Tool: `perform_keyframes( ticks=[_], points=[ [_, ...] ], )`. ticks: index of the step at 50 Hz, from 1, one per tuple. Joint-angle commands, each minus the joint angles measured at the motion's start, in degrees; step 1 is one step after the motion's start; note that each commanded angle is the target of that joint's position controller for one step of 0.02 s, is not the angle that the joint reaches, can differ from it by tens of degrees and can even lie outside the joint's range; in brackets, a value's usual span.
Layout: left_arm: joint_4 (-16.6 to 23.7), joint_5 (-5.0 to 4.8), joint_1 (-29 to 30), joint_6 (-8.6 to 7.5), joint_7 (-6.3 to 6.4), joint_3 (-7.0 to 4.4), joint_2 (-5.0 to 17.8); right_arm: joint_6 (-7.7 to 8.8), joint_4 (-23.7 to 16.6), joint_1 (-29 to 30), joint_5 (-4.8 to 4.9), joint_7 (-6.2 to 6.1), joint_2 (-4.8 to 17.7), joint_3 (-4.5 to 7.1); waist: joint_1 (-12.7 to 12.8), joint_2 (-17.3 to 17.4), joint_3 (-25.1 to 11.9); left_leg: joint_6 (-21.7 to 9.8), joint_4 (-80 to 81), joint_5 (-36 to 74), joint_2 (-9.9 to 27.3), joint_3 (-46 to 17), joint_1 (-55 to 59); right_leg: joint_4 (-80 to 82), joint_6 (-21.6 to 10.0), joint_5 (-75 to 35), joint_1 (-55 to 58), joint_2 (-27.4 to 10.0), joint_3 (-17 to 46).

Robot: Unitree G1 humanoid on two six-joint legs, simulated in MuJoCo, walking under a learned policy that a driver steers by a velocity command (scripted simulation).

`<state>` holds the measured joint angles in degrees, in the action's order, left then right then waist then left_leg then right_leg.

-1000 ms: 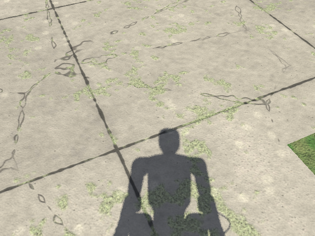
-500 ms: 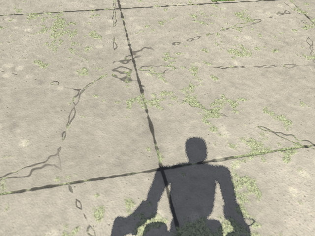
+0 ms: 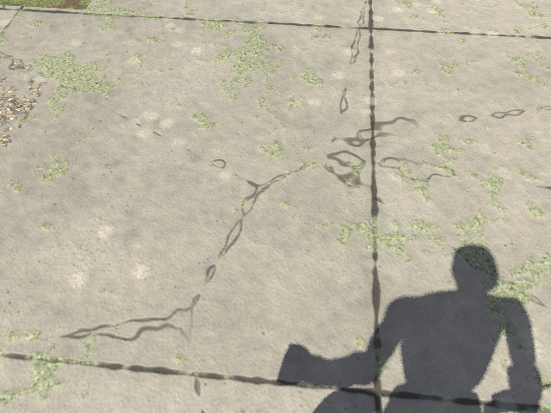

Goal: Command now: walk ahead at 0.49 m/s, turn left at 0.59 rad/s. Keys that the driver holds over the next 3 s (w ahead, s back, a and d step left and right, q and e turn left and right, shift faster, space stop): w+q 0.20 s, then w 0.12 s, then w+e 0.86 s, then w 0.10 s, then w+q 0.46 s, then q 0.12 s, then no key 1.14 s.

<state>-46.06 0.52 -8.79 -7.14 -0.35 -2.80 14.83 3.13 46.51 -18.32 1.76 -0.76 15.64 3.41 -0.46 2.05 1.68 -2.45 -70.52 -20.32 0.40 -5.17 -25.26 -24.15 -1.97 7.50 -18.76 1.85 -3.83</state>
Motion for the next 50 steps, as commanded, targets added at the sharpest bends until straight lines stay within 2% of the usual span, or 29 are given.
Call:
perform_keyframes(
  ticks=[1, 3, 5, 10, 12, 14, 16, 17, 18, 19, 20, 21, 22, 23, 24, 25, 27, 30, 33, 36, 41, 42, 44, 45, 46, 47, 48, 49, 50],
  points=[
    [1.15, -0.02, -1.94, -0.8, -0.26, -1.38, 4.9, -0.31, -4.77, -1.77, 0.26, 0.3, 1.95, 0.83, 0.09, -6.35, -2.79, 0.12, 0.27, 3.28, 6.97, -1.5, -10.44, 15.23, -9.73, -1.41, 9.69, -16.31, 15.02],
    [0.11, -0.46, -2.42, -1.22, -0.37, -2.01, 6.48, -0.94, -6.76, 0.91, -0.14, 0.24, 1.41, 0.62, 0.01, -5.46, -0.98, 0.46, 3.71, 5.24, 7.97, -1.31, -13.26, 17.03, -10.72, -4.95, 8.81, -17.09, 11.43],
    [-0.53, -0.34, -3.2, -1.07, -0.23, -2.55, 7.95, -0.95, -8.35, 3.38, -0.53, 0.37, 1.78, 0.56, 0.36, -4.57, -0.63, 1.03, 7.97, 9.64, 8.37, -1.5, -16.05, 17.52, -11.11, -7.89, 10.35, -17.61, 8.15],
    [-1.16, -0.57, -4.88, 0.14, 0.17, -2.84, 10.01, 0.06, -11.47, 12.18, -0.42, 2.33, 1.44, 0.02, 3.48, -4.35, 0.7, 0.67, 23.85, 22.25, 7.08, 3.03, -14.54, 16.04, -8.47, -10.72, 13.48, -15.79, -1.22],
    [-2.08, -1.22, -7.5, 0.69, 0.05, -2.87, 10.74, 0.07, -13.09, 15.76, -0.38, 2.92, 0.88, -0.35, 4.95, -4.2, 1.71, 0.12, 28.51, 21.13, 6.12, 4.66, -13.03, 15.63, -8.06, -9.01, 14.97, -16.46, -1.85],
    [-3.2, -1.89, -9.28, 1.4, -0.16, -3.04, 11.7, 0.06, -14.57, 17.84, -0.28, 3.33, 1.24, -0.39, 5.17, -4.59, 2.91, -1.05, 31.83, 16.88, 5.11, 5.5, -12.72, 14.73, -7.67, -8.87, 18.12, -18.07, -1.67],
    [-3.9, -2.42, -9.49, 2.24, -0.13, -3.27, 12.82, 0.14, -15.36, 17.47, -0.58, 3.56, 2.71, 0.13, 3.6, -5.69, 2.59, -2.85, 34.56, 10.7, 3.05, 7.31, -10.03, 10.95, -7.02, -17.32, 21.21, -19.41, -2.16],
    [-4.25, -2.65, -9.11, 2.63, -0.05, -3.21, 13.29, 0.25, -14.88, 14.42, -0.89, 3.5, 3.96, 0.83, 0.97, -6.44, 0.42, -4.0, 36.78, 9.28, 1.05, 8.78, -3.86, 5.76, -6.37, -27.1, 21.12, -19.08, -2.92],
    [-4.61, -2.65, -8.62, 3.08, 0.06, -2.76, 12.8, 0.39, -12.35, 5.81, -1.03, 3.27, 6.17, 2.28, -4.17, -5.88, -4.22, -5.46, 40.55, 12.44, -1.65, 10.58, 8.59, -4.62, -5.08, -34.96, 18.57, -16.94, -4.96],
    [-4.2, -1.86, -9.21, 2.93, 0.2, -1.61, 10.37, 0.24, -9.51, -4.42, -1.18, 2.41, 10.36, 4.17, -8.53, -3.56, -10.71, -7.37, 38.8, 15.42, 1.09, 6.05, 26.22, -18.98, -2.82, -28.83, 8.04, -14.03, -5.91],
    [-1.9, -0.44, -13.73, 1.87, -0.51, 0.86, 2.81, 0.25, -8.82, -9.33, -2.2, 1.47, 17.66, 5.3, -5.75, 11.68, -18.21, -15.87, 42.33, 11.43, 19.25, -22.31, 46.55, -43.24, 1.21, 10.69, -15.81, -4.78, -5.03],
    [-3.28, -2.34, -13.17, 0.13, -0.85, 0.34, 5.91, 0.83, -9.49, -11.39, -2.23, 1.56, 14.37, 4.27, -7.69, 9.4, -26.6, -19.27, 50.94, 11.64, 25.23, -38.68, 47.78, -53.53, 0.72, 26.89, -20.9, -1.04, 8.92],
    [-1.71, -4.58, -8.09, -0.1, -0.95, -1.13, 9.88, 1.38, -8.73, -8.5, -2.45, 2.03, 10.95, 3.09, -7.3, 5.19, -17.79, -15.44, 50.88, 15.49, 22.77, -27.65, 41.82, -55.44, 0.13, 22.9, -25.66, -3.68, 10.59],
    [-0.81, -4.15, -5.53, 0.03, -0.74, -0.96, 8.97, 1.63, -8.63, -4.32, -1.99, 2.18, 8.99, 2.54, -5.04, 4.09, -11.82, -13.04, 51.15, 19.79, 20.2, -17.9, 33.6, -51.91, -0.03, 17.77, -25.31, -6.55, 9.39],
    [-1.21, -2.82, -4.7, 0.57, -0.38, -1.1, 8.25, 1.84, -8.7, -0.09, -1.79, 2.39, 6.68, 1.94, -2.8, 2.17, -8.58, -11.07, 52.57, 21.54, 17.43, -11.87, 26.87, -48.29, 0.36, 13.69, -22.93, -8.71, 8.96],
    [-1.82, -2.42, -6.15, 1.59, -0.24, -1.54, 8.04, 2.3, -8.84, 2.59, -1.83, 2.51, 4.62, 1.46, -0.66, 3.7, -6.7, -9.67, 54.87, 22.37, 15.26, -7.0, 21.9, -45.92, 0.6, 10.23, -19.47, -10.18, 9.36],
    [-2.98, -2.63, -9.1, 3.4, -0.32, -1.39, 5.59, 3.56, -7.86, 3.83, -2.26, 2.4, 3.79, 1.57, 1.28, 3.52, -6.02, -9.49, 58.66, 24.28, 14.11, -2.36, 17.76, -45.03, 1.14, 5.7, -15.63, -10.2, 9.2],
    [-2.1, -2.54, -6.7, 4.47, -0.06, -1.5, 4.12, 4.33, -5.79, 2.85, -2.94, 1.42, 4.41, 2.02, 1.43, 1.96, -2.45, -9.03, 61.53, 26.66, 13.82, 3.76, 17.28, -40.89, 1.83, -0.04, -19.83, -9.56, 10.89],
    [-0.64, -2.12, -2.73, 4.34, -0.31, -1.53, 3.51, 4.11, -4.14, 1.48, -2.93, 0.43, 4.68, 2.14, 0.46, 1.7, -0.04, -8.0, 62.8, 25.22, 13.55, 8.0, 19.74, -31.93, 2.0, -7.45, -23.48, -8.5, 11.46],
    [1.22, -1.59, 2.31, 4.11, -1.35, -0.97, 2.34, 3.79, -3.04, 0.81, -2.56, -0.2, 6.1, 2.52, -1.25, 1.12, 2.15, -7.07, 63.82, 24.31, 14.01, 11.73, 21.55, -22.63, 1.4, -12.71, -23.3, -7.93, 8.18],
    [5.7, -1.61, 9.74, 3.92, -3.21, -0.31, 1.53, 2.2, -0.32, -2.8, -1.54, -0.7, 7.49, 3.15, -3.83, 0.32, 5.08, -6.34, 60.43, 29.32, 16.75, 15.25, 30.08, -15.23, -1.05, -7.98, -26.41, -7.4, 3.18],
    [6.52, -1.7, 10.25, 3.91, -3.6, -0.35, 1.65, 1.76, -0.08, -2.68, -1.33, -0.76, 7.86, 3.25, -3.53, 0.62, 4.94, -5.9, 58.76, 32.88, 17.06, 15.97, 31.3, -14.38, -1.81, -5.55, -25.72, -6.86, 1.94],
    [7.49, -1.92, 8.5, 4.04, -4.01, -1.04, 2.96, 0.99, -0.39, -1.16, -1.06, -1.06, 9.58, 3.59, -1.4, 2.43, 2.13, -4.64, 52.55, 50.99, 16.8, 17.74, 32.06, -13.74, -3.95, -0.18, -19.09, -3.57, -1.85],
    [7.32, -2.08, 5.3, 4.21, -3.96, -1.76, 4.28, 0.57, -0.64, -0.4, -0.86, -1.28, 10.58, 3.79, 0.69, 3.79, -0.54, -3.97, 47.15, 60.83, 16.53, 18.27, 32.11, -14.27, -5.21, 2.77, -13.88, -1.24, -3.61],
    [6.14, -2.32, -1.23, 4.32, -3.75, -3.02, 6.61, 0.12, -0.88, 0.7, -0.7, -1.4, 11.41, 3.9, 4.52, 4.12, -4.31, -3.05, 37.98, 66.15, 15.54, 18.88, 30.5, -13.03, -6.88, 3.71, -5.15, 1.23, -4.51],
    [4.05, -2.23, -10.32, 4.46, -2.89, -4.99, 10.19, 0.12, -1.24, 1.62, -0.36, -1.48, 11.42, 3.66, 9.49, 2.34, -9.13, -0.91, 24.61, 60.58, 12.85, 19.76, 23.85, -8.26, -9.18, -0.11, 9.57, 3.05, -2.92],
    [2.92, -1.98, -15.78, 5.03, -1.47, -6.38, 15.85, 0.95, -2.7, 0.03, -2.32, -1.3, 6.57, 2.08, 9.08, -9.12, -13.33, 1.79, 5.12, 23.07, 8.43, 18.89, 6.79, -7.62, -12.92, -3.79, 25.83, -8.48, 15.23],
    [4.87, -1.6, -13.47, 4.1, -1.81, -6.38, 18.63, 3.19, -5.57, -4.17, -1.95, -0.38, 1.16, 0.13, 3.29, -17.5, -22.26, 4.24, -12.62, -14.43, -4.09, 6.54, -13.94, 2.83, -25.41, 7.97, 41.25, -21.1, 50.99],
    [4.96, -1.44, -14.67, 3.62, -2.14, -4.97, 13.37, 5.25, -6.55, 3.77, 0.1, 0.47, 6.59, 1.14, 7.8, -8.59, -21.29, 2.43, -14.19, -11.16, -0.94, -2.01, -20.1, 7.93, -21.82, 9.59, 40.78, -20.47, 49.64]
  ],
)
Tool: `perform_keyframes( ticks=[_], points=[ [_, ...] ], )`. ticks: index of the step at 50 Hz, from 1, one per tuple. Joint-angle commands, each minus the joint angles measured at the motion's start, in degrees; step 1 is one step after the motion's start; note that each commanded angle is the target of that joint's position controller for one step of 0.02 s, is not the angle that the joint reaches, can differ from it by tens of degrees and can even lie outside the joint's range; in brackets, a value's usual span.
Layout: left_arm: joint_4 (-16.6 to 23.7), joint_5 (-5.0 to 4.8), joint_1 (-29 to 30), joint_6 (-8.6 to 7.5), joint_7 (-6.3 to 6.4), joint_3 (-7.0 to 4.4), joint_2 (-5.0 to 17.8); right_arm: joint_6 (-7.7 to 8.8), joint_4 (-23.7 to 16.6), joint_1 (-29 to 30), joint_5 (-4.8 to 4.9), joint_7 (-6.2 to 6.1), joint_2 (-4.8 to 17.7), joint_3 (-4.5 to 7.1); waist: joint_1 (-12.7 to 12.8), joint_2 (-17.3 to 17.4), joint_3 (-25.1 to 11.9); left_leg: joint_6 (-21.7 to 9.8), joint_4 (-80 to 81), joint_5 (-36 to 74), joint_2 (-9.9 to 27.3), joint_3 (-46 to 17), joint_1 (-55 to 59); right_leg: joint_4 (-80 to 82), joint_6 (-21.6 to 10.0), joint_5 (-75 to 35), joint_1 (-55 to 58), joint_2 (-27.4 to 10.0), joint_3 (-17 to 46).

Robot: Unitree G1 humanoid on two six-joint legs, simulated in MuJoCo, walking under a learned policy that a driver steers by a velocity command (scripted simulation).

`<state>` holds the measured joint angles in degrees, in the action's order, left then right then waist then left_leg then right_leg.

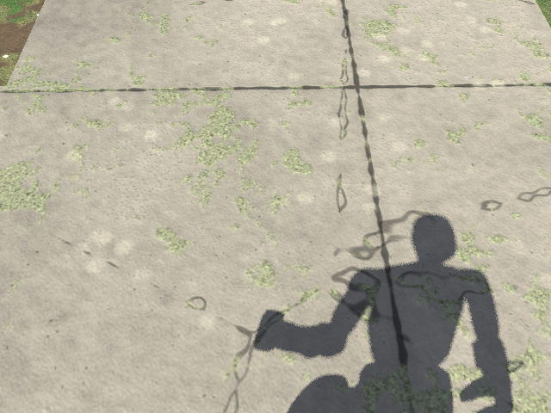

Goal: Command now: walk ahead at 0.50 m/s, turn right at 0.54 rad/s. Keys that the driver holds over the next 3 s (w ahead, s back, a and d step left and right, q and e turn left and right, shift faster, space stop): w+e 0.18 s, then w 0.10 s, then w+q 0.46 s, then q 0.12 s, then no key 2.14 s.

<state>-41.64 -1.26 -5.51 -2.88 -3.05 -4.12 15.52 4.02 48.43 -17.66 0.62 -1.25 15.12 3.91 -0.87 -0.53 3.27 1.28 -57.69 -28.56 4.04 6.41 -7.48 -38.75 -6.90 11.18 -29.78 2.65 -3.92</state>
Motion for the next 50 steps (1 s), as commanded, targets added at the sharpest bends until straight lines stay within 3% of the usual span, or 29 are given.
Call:
perform_keyframes(
  ticks=[1, 2, 3, 4, 5, 8, 13, 17, 20, 21, 22, 23, 24, 25, 26, 27, 28, 29, 31, 33, 35, 38, 42, 45, 46, 47, 48, 49, 50],
  points=[
    [0.44, 0.24, -15.7, -1.14, 0.6, -2.95, 9.98, 5.1, -9.8, 6.29, 2.33, 1.24, 7.63, 0.71, 7.03, -4.31, -15.13, -2.75, -23.32, 2.29, -2.25, -12.73, -39.99, 22.4, -14.4, 2.71, 44.9, -19.49, 40.73],
    [1.29, -0.12, -11.35, -1.41, 0.59, -2.35, 8.26, 5.2, -9.2, 6.51, 1.16, 0.73, 7.02, 0.61, 3.81, 1.53, -10.03, -2.87, -18.0, 6.46, 0.54, -12.26, -37.15, 22.29, -12.12, -3.51, 35.42, -16.69, 33.56],
    [2.21, 0.07, -7.99, -1.47, 0.79, -1.81, 6.29, 4.75, -8.77, 6.19, -0.38, 0.31, 7.83, 1.2, 1.72, 1.49, -7.94, -2.37, -13.42, 8.75, 2.17, -12.03, -33.18, 22.84, -11.03, -9.17, 28.54, -14.58, 28.69],
    [3.21, 0.69, -6.67, -1.49, 1.08, -1.47, 5.65, 3.91, -8.68, 5.01, -0.8, 0.4, 7.93, 1.48, 0.15, 0.27, -7.33, -1.91, -11.51, 10.28, 3.11, -12.23, -29.57, 24.1, -10.71, -12.15, 24.16, -13.09, 26.34],
    [3.55, 0.63, -6.39, -1.6, 1.32, -1.59, 5.99, 3.21, -8.91, 4.38, -1.1, 0.38, 7.47, 1.54, -0.52, -0.15, -6.97, -1.06, -9.23, 11.11, 3.2, -11.76, -28.29, 25.03, -10.88, -14.74, 21.82, -12.2, 25.04],
    [3.17, 0.4, -8.74, -1.8, 2.43, -2.14, 8.33, 1.89, -10.38, 7.31, -1.72, 0.18, 5.36, 0.94, -0.19, -0.48, -5.29, 1.53, -1.04, 16.26, 2.31, -9.72, -28.72, 25.81, -10.43, -21.44, 17.13, -10.24, 20.08],
    [1.71, 0.0, -12.98, -1.05, 3.48, -1.71, 7.74, 2.41, -12.16, 16.93, -1.14, 1.23, 2.85, -0.48, 4.48, -4.14, -4.45, 2.01, 20.88, 34.15, -1.12, -7.85, -24.88, 24.49, -5.92, -14.99, 16.85, -6.96, 15.42],
    [-0.03, 0.26, -16.18, -1.05, 3.34, -1.56, 8.36, 3.29, -13.43, 21.04, -0.23, 2.69, 4.61, -0.34, 6.76, -5.06, -2.77, -0.61, 26.71, 34.25, -1.4, -7.85, -27.03, 22.25, -5.75, -12.07, 24.58, -11.87, 18.75],
    [-0.95, 0.64, -16.38, -0.63, 3.59, -1.82, 9.32, 3.61, -14.1, 20.13, 0.05, 3.43, 5.89, -0.01, 5.55, -5.89, -1.93, -4.24, 28.44, 26.19, -1.91, -7.2, -28.49, 19.4, -4.38, -20.45, 31.81, -15.26, 19.4],
    [-0.82, 0.71, -15.21, -0.49, 3.7, -1.91, 9.71, 3.63, -13.52, 17.2, 0.11, 3.49, 6.73, 0.39, 3.77, -6.27, -3.21, -5.62, 29.09, 23.93, -3.23, -6.08, -24.63, 16.45, -3.5, -29.35, 32.6, -14.74, 17.9],
    [-0.54, 0.79, -13.84, -0.29, 3.78, -1.79, 9.65, 3.62, -11.85, 11.28, -0.01, 3.41, 7.94, 1.17, 0.5, -5.68, -6.85, -7.34, 30.72, 25.17, -5.34, -4.26, -16.42, 10.04, -2.37, -39.83, 32.37, -12.63, 15.11],
    [0.21, 1.21, -12.83, -0.25, 3.92, -1.21, 8.68, 3.54, -9.87, 2.8, -0.47, 3.28, 10.08, 2.04, -3.46, -3.81, -13.15, -10.12, 29.42, 28.77, -2.95, -7.62, -3.19, -0.99, -0.74, -40.94, 27.74, -9.9, 12.2],
    [1.58, 1.92, -17.56, -0.84, 3.89, -0.06, 5.37, 3.47, -9.28, -4.68, -1.27, 3.23, 14.67, 3.07, -3.33, 6.84, -21.85, -17.83, 29.27, 28.51, 8.77, -27.46, 17.88, -20.98, 2.89, -21.56, 10.3, -3.16, 8.83],
    [1.38, 1.44, -19.83, -1.83, 3.52, 0.73, 3.85, 2.91, -7.54, -7.43, 0.24, 3.68, 13.73, 3.11, -2.96, 19.22, -23.9, -23.94, 38.31, 16.84, 15.73, -49.55, 27.75, -35.04, 5.87, 17.72, -6.45, 3.43, 8.68],
    [2.61, 0.5, -15.39, -2.91, 2.89, 0.1, 8.04, 2.55, -8.2, -5.02, 1.17, 3.58, 9.93, 1.92, -3.88, 12.42, -17.0, -20.99, 40.79, 6.38, 14.7, -49.2, 24.59, -38.89, 5.12, 17.45, -14.04, -0.51, 12.73],
    [4.03, -0.27, -9.5, -3.62, 2.46, 0.15, 8.38, 1.99, -9.41, -1.75, 0.42, 3.25, 8.34, 1.44, -3.94, 6.58, -10.52, -18.73, 41.51, 7.46, 12.59, -41.84, 17.1, -37.65, 4.74, 12.94, -15.21, -2.86, 11.6],
    [4.85, 0.64, -6.4, -4.1, 2.37, 0.28, 7.59, 1.6, -9.89, 0.58, -0.2, 3.19, 7.85, 1.15, -2.52, 1.47, -5.53, -17.73, 42.8, 13.38, 10.19, -36.55, 9.25, -33.01, 4.75, 9.85, -14.39, -4.59, 10.4],
    [5.09, 1.88, -6.06, -4.13, 2.55, -0.12, 7.6, 1.58, -10.41, 1.87, -0.42, 3.06, 6.95, 0.8, -0.94, 0.37, -4.8, -17.02, 43.67, 19.09, 8.29, -33.46, 5.22, -28.13, 5.13, 7.28, -11.67, -6.3, 10.33],
    [5.27, 2.4, -7.8, -3.67, 2.79, -0.1, 6.34, 1.36, -10.87, 2.71, -0.34, 2.75, 7.07, 0.74, 1.1, 3.38, -5.31, -17.18, 45.08, 26.26, 5.69, -30.0, 1.28, -22.73, 6.67, 5.88, -7.67, -6.98, 9.33],
    [5.48, 2.42, -7.29, -2.93, 3.24, 0.16, 5.27, 1.37, -10.47, 1.94, -0.02, 2.19, 8.1, 1.06, 1.4, 4.28, -5.32, -17.66, 45.55, 30.91, 4.73, -26.9, -1.72, -17.89, 8.45, 4.79, -6.89, -6.63, 7.97],
    [6.48, 2.35, -3.28, -2.63, 3.57, 0.58, 4.27, 1.09, -9.83, 0.58, 0.29, 1.49, 9.53, 1.56, 0.32, 4.11, -4.33, -16.9, 45.8, 32.06, 3.48, -24.48, -3.97, -10.44, 9.79, -1.13, -6.55, -5.91, 7.45],
    [7.66, 2.15, 3.06, -3.0, 3.35, 0.96, 3.14, 0.2, -8.64, -1.86, 0.69, 0.69, 9.95, 1.74, -1.86, 5.09, -3.44, -14.25, 43.84, 33.82, 0.99, -22.31, -5.93, 0.8, 10.41, -11.12, -2.87, -3.51, 7.32],
    [8.91, 1.79, 7.71, -3.54, 2.61, 0.53, 3.82, -1.92, -7.21, -5.51, 0.96, -0.26, 9.86, 2.0, -3.11, 6.47, -5.33, -11.26, 36.46, 41.07, 0.31, -24.75, -3.19, 8.26, 9.6, -13.8, 2.13, 0.79, 7.39],
    [7.94, 1.86, 4.74, -3.97, 2.21, -0.31, 5.49, -2.98, -8.5, -2.95, 0.65, -1.09, 9.17, 2.01, -0.83, 7.95, -6.8, -9.52, 30.01, 41.59, 1.11, -28.87, 1.25, 13.05, 7.46, -12.04, 5.63, 0.72, 8.48],
    [7.06, 2.32, 1.42, -4.33, 2.32, -0.58, 5.89, -3.04, -9.31, -0.87, 0.66, -1.18, 8.45, 1.79, 1.41, 7.74, -8.23, -7.93, 25.73, 43.17, -0.51, -27.82, 1.03, 17.23, 5.97, -17.33, 10.85, -0.29, 7.66],
    [6.54, 3.36, -3.09, -4.6, 2.68, -1.04, 8.04, -2.72, -10.58, -0.27, 0.01, -1.03, 6.2, 1.05, 3.05, 5.35, -13.64, -5.8, 17.08, 39.24, -3.05, -25.72, -2.8, 15.97, 2.81, -28.98, 22.32, -6.47, 11.16],
    [6.57, 4.39, -7.23, -4.21, 3.13, -1.26, 10.75, -2.3, -10.84, -6.07, -1.23, -0.83, 2.81, -0.03, 1.56, -6.57, -20.56, -2.7, 1.61, 7.93, -9.13, -20.92, -15.05, 10.2, -4.3, -55.71, 39.35, -19.67, 23.38],
    [4.7, 2.99, -10.22, -3.0, 2.82, -1.4, 9.95, -2.12, -9.9, -14.42, -0.11, -0.34, 4.77, -0.51, 0.17, -17.62, -27.66, -0.4, -10.77, -14.86, -11.05, -18.1, -24.82, 10.26, -13.99, -51.47, 47.65, -30.24, 38.96],
    [5.82, 1.6, -7.98, -2.17, 2.73, -0.91, 7.23, -2.75, -8.15, -13.7, 0.35, -0.28, 9.41, 0.67, 0.9, -9.19, -23.81, 1.22, -16.27, -10.87, -7.6, -18.82, -27.42, 13.22, -12.85, -35.78, 41.4, -27.7, 38.88]
  ],
)
Over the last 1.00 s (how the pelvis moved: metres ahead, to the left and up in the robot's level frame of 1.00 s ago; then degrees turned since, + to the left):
0.53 0.07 -0.02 -6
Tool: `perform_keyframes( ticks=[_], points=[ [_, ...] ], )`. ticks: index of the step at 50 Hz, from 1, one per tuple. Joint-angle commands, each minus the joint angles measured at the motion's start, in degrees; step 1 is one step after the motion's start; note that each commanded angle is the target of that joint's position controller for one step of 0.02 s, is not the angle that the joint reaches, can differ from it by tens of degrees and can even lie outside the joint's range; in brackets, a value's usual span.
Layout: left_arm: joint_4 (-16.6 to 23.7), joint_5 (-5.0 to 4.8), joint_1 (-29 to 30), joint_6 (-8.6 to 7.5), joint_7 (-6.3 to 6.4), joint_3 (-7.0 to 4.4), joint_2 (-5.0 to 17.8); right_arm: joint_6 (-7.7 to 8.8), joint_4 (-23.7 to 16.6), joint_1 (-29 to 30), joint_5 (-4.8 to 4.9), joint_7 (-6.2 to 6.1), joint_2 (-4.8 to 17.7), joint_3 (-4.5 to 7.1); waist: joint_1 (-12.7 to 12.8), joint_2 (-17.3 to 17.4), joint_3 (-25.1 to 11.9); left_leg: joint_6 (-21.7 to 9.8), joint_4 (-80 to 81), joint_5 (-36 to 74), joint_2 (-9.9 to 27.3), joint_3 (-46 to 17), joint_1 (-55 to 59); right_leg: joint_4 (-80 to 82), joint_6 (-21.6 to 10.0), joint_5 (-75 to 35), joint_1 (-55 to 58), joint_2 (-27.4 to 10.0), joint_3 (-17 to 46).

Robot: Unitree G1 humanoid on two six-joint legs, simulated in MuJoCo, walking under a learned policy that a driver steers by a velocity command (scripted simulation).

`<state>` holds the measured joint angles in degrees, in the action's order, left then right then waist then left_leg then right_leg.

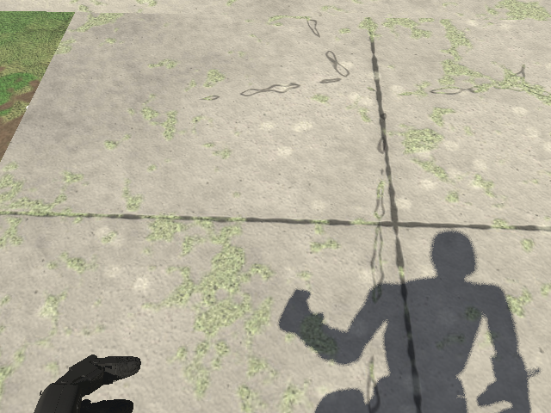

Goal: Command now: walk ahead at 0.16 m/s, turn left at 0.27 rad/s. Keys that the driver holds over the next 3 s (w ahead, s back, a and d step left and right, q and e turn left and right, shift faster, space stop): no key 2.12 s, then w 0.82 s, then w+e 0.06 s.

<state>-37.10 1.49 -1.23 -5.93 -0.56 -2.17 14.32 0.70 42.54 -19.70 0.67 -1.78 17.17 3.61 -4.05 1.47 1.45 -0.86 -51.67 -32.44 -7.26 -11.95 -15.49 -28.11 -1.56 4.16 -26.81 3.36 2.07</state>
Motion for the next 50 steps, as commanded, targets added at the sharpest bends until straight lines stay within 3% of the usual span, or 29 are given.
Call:
perform_keyframes(
  ticks=[1, 2, 4, 6, 8, 10, 12, 13, 14, 15, 16, 17, 21, 28, 50],
  points=[
    [2.01, -1.17, -9.38, 1.55, 0.33, -1.97, 6.07, -0.44, -3.15, -4.97, 0.44, 0.0, 8.74, 1.51, 5.17, -6.72, -15.38, 4.48, -23.84, -2.73, 4.92, 1.77, -21.16, 3.87, -15.11, -20.49, 32.42, -24.24, 26.11],
    [1.93, -0.77, -6.69, 2.07, 0.18, -1.08, 4.76, -1.51, -3.66, -1.56, 0.13, -0.31, 8.1, 1.55, 4.61, -4.22, -10.99, 4.99, -21.38, -0.36, 6.23, 2.86, -20.47, 5.98, -13.39, -15.95, 25.07, -21.04, 21.44],
    [1.06, 0.04, -2.64, 2.74, -0.11, -0.76, 5.05, -2.81, -4.22, -0.54, -0.43, -0.5, 4.85, 0.92, 1.82, -6.57, -6.03, 5.34, -11.53, 3.29, 8.32, 5.1, -12.59, 9.66, -11.1, -12.46, 12.14, -15.7, 14.02],
    [0.11, 0.25, -1.66, 2.96, -0.24, -1.12, 5.74, -2.55, -3.6, -1.7, -0.79, -0.4, 1.54, -0.15, 1.16, -9.37, -6.64, 5.54, -0.96, 5.43, 8.0, 8.66, -5.3, 10.19, -10.98, -17.52, 8.24, -12.7, 8.51],
    [-0.91, -0.21, -2.98, 3.26, 0.0, -1.47, 6.67, -2.04, -3.61, -0.08, -1.0, -0.14, 1.16, -0.58, 2.38, -9.86, -9.26, 5.17, 6.47, 9.98, 8.36, 9.21, -1.66, 9.51, -11.92, -18.82, 10.34, -13.64, 8.37],
    [-1.51, -0.85, -3.58, 3.81, 0.16, -1.46, 7.22, -2.18, -3.5, 0.76, -0.86, 0.13, 2.22, -0.33, 2.52, -9.17, -10.28, 4.28, 13.26, 15.78, 8.26, 9.64, 2.14, 9.05, -11.73, -10.22, 10.8, -14.41, 9.1],
    [-2.0, -1.29, -3.47, 4.23, 0.11, -0.86, 6.35, -2.36, -3.43, 1.83, -1.41, 0.46, 2.25, -0.25, 1.67, -8.28, -8.12, 2.26, 22.37, 22.26, 7.4, 10.62, 7.79, 8.93, -8.92, 5.0, 6.9, -12.62, 8.71],
    [-2.97, -1.11, -5.42, 4.08, -0.06, -0.21, 4.87, -2.39, -4.52, 3.5, -2.26, 0.41, 3.07, -0.26, 1.92, -6.91, -6.63, 0.8, 25.44, 24.41, 9.26, 8.06, 9.98, 8.91, -5.58, 12.83, 4.18, -11.19, 8.56],
    [-3.37, -0.32, -6.66, 3.81, -0.31, 0.26, 3.84, -2.38, -5.78, 4.36, -2.78, 0.1, 5.62, 0.01, 2.99, -2.69, -5.71, -1.38, 27.5, 26.35, 14.74, 2.26, 11.33, 5.85, -2.15, 19.39, 1.46, -8.67, 6.33],
    [-3.54, -0.38, -9.45, 3.69, -0.4, 0.1, 3.25, -2.4, -4.77, 6.43, -2.37, 0.14, 7.89, 0.63, 6.66, 6.21, -3.95, -3.57, 27.92, 14.88, 15.39, 1.51, 2.59, 4.63, 0.46, 18.32, 5.57, -3.99, 0.55],
    [-4.0, -0.01, -7.3, 3.82, -0.11, -0.04, 4.37, -1.98, -5.19, 7.59, -2.38, 0.51, 4.16, -0.11, 4.93, 5.98, -2.29, -3.32, 30.16, 5.75, 13.3, 2.33, -3.08, 2.43, 2.03, 13.92, 10.42, -3.7, -0.37],
    [-4.13, -0.23, -6.67, 3.96, 0.07, -0.27, 4.68, -1.51, -4.85, 7.84, -2.77, 0.65, 2.47, -0.7, 4.89, 5.61, -0.68, -2.25, 30.69, 3.86, 12.32, 2.96, -5.09, 1.99, 2.05, 12.1, 11.32, -3.72, -0.28],
    [-6.05, -0.43, -8.69, 4.15, 0.72, -0.43, 4.6, 0.1, -4.24, 6.32, -1.86, 0.51, 2.63, -0.76, 4.61, 2.41, -0.6, -0.68, 27.15, 15.1, 10.92, 4.76, -2.69, 1.6, 0.72, 7.58, 11.45, -4.66, 0.78],
    [-8.8, -0.99, -9.06, 4.38, 1.15, -0.56, 4.31, 0.29, -3.75, 5.5, -1.45, 0.36, 1.81, -0.85, 4.49, -0.84, -2.75, -0.92, 24.69, 23.84, 9.89, 5.81, -0.51, -0.25, 1.1, 0.79, 14.24, -5.1, 0.88],
    [-19.23, -1.45, -7.93, 6.35, 2.86, -1.14, 4.34, 0.73, 4.27, 2.7, -1.17, -0.14, 0.53, -0.65, 4.9, -1.09, -0.61, -0.38, 27.23, 24.66, 8.39, 7.84, 0.5, 1.15, 1.48, 0.87, 16.63, -5.26, 1.07]
  ],
)
Over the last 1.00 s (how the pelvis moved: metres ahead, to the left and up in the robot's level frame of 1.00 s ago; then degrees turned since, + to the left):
0.54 -0.01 0.01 6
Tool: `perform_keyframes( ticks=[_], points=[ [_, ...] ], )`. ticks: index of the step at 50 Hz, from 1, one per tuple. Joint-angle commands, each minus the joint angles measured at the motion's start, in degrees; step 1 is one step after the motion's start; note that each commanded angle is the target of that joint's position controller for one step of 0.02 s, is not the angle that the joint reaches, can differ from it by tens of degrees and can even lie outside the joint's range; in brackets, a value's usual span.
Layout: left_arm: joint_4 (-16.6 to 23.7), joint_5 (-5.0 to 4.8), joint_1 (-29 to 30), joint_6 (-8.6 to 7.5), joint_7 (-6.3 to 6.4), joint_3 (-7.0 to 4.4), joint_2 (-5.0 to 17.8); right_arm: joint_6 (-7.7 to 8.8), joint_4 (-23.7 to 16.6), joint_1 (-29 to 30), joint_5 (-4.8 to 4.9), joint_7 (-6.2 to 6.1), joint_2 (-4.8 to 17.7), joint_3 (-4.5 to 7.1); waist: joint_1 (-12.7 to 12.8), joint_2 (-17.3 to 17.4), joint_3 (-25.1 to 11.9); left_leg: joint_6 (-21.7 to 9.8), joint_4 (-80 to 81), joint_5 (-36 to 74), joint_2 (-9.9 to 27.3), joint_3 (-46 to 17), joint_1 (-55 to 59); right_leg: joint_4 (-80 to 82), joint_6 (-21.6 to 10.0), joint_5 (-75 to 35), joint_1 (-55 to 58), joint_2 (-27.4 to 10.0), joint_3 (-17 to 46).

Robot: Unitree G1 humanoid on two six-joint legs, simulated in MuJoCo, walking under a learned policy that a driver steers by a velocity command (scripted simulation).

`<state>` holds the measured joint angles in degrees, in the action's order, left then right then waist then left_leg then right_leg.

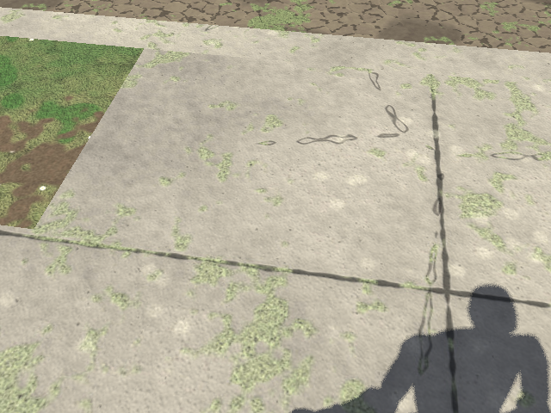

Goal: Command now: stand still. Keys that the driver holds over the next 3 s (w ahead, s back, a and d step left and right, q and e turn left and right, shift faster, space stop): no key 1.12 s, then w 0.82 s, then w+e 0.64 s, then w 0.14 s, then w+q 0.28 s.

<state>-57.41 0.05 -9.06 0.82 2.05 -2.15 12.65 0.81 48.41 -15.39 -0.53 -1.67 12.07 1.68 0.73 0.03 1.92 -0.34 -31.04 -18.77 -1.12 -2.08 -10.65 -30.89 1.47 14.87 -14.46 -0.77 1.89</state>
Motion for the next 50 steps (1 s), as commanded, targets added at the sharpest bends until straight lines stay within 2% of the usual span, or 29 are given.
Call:
perform_keyframes(
  ticks=[1, 12, 24, 50],
  points=[
    [0.6, -0.02, -0.16, -0.38, 0.3, -1.16, 5.95, 0.63, -1.09, -1.73, 0.05, -0.28, 5.58, 1.27, 0.12, 0.32, -0.94, -0.9, 6.79, 10.73, 2.21, -1.96, -4.3, 4.11, -1.54, -9.64, 4.28, -1.09, 1.21],
    [-3.53, -0.03, -1.64, -0.32, 0.65, -0.95, 5.2, 0.58, 4.26, -3.11, 0.2, -0.52, 4.89, 0.85, 0.12, 0.21, 0.36, -0.9, 8.54, 8.25, 1.87, -1.35, -4.21, 5.64, -1.39, -7.74, 3.97, -0.71, 0.73],
    [-5.67, -0.07, -4.05, -0.37, 0.81, -0.39, 4.16, 0.47, 8.69, -4.58, 0.37, -0.49, 3.9, 0.2, -0.05, 0.18, 1.22, -0.97, 9.41, 7.33, 1.61, -0.9, -4.33, 6.27, -1.31, -7.05, 3.52, -0.4, 0.33],
    [-6.26, -0.24, -8.09, -0.61, 0.89, 0.51, 2.68, 0.15, 13.03, -7.04, 0.58, -0.56, 2.39, -0.59, -0.52, -0.03, 1.84, -0.78, 9.2, 8.01, 1.25, -0.08, -4.3, 6.28, -1.57, -7.7, 2.87, -0.05, 0.02]
  ],
)
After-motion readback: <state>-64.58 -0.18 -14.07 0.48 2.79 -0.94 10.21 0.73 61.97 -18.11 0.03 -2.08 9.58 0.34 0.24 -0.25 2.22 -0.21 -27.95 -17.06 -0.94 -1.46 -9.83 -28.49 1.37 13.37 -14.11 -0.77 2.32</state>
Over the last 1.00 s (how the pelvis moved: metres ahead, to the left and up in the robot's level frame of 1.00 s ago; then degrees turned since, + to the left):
0.09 0.02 0.01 2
